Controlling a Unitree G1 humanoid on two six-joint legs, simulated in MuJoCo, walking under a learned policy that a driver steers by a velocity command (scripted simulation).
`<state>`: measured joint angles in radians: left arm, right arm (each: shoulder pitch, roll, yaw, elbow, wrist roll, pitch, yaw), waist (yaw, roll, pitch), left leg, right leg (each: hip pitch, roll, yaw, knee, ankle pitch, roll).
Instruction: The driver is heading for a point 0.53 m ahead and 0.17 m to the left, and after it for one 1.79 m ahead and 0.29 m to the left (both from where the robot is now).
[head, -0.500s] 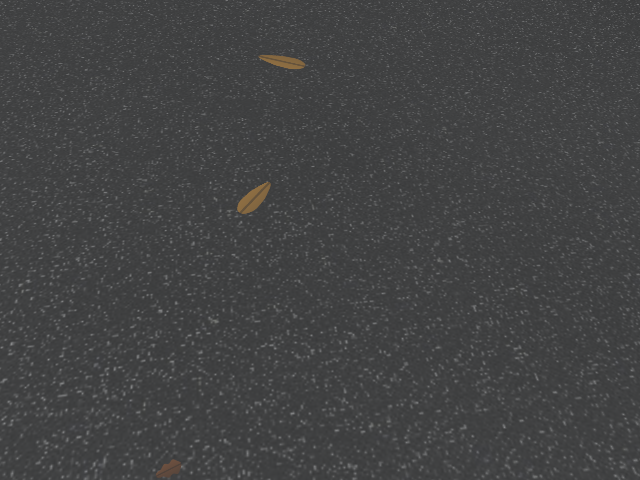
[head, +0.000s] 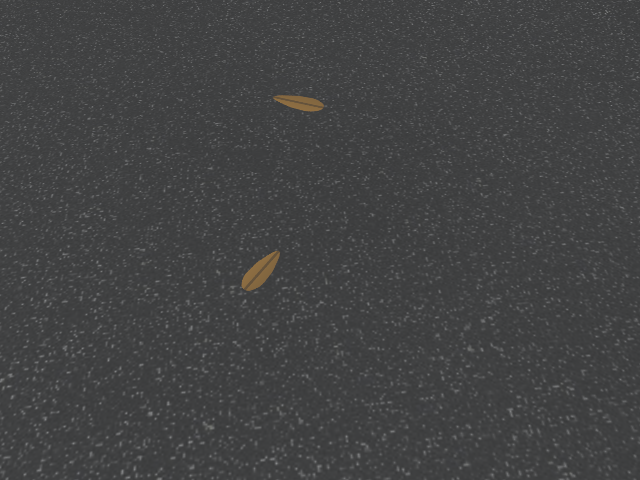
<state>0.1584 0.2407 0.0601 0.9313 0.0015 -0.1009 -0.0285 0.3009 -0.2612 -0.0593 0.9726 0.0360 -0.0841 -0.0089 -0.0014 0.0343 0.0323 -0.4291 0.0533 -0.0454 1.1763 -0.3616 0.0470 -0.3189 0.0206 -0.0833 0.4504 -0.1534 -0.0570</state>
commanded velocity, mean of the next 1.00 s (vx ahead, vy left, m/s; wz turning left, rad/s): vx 0.50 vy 0.00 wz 0.35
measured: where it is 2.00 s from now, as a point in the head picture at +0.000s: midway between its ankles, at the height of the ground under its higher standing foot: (261, 252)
